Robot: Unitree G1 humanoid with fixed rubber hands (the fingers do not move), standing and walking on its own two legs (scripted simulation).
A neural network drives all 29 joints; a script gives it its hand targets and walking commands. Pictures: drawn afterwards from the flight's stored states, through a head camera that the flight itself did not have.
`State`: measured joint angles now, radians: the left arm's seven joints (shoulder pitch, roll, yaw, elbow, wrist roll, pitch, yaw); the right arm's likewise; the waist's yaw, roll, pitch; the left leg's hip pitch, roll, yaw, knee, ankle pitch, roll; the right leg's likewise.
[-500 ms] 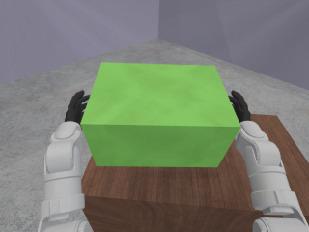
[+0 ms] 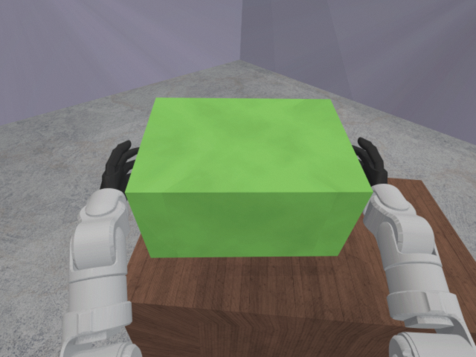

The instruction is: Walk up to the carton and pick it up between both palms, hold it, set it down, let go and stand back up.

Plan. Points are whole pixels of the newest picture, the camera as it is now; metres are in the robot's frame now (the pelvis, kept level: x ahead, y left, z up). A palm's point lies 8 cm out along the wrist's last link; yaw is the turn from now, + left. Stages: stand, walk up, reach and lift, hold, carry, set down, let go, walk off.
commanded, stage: hold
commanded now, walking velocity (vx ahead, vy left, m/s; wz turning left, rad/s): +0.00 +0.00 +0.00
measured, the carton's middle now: (244, 174) +0.39 +0.00 +0.16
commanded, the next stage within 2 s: set down in 1.92 s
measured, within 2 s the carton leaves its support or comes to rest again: neither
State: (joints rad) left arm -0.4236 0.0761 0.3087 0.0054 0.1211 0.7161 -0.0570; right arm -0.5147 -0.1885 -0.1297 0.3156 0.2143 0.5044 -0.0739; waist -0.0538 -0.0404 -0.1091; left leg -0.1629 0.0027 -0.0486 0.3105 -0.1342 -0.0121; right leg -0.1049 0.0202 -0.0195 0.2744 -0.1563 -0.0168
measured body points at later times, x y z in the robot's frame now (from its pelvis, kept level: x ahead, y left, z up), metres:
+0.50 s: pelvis -0.01 +0.00 +0.00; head -0.06 +0.02 +0.45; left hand +0.35 +0.22 +0.18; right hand +0.36 -0.19 +0.19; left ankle +0.02 +0.12 -0.75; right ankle -0.01 -0.11 -0.75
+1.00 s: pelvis +0.00 +0.00 +0.00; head -0.04 +0.02 +0.45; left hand +0.35 +0.21 +0.17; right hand +0.36 -0.20 +0.17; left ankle +0.02 +0.12 -0.75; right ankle -0.01 -0.11 -0.75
